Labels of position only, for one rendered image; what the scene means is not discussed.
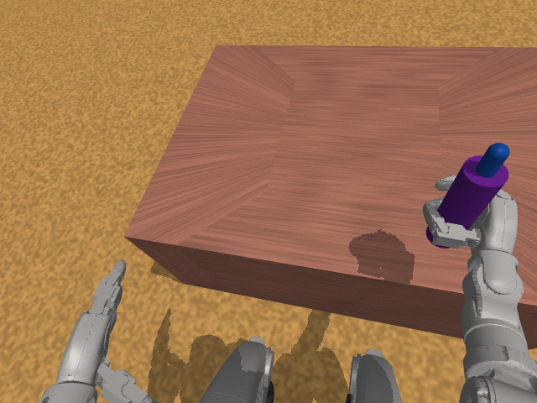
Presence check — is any right robot arm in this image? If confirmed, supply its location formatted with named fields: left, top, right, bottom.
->
left=459, top=249, right=537, bottom=403

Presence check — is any left robot arm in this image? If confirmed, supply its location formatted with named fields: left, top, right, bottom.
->
left=40, top=381, right=97, bottom=403

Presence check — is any left robot hand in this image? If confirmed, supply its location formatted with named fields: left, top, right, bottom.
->
left=56, top=259, right=157, bottom=403

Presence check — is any bottle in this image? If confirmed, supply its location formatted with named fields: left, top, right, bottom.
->
left=426, top=143, right=509, bottom=249

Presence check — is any right robot hand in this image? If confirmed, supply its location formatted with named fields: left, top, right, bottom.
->
left=423, top=175, right=518, bottom=255

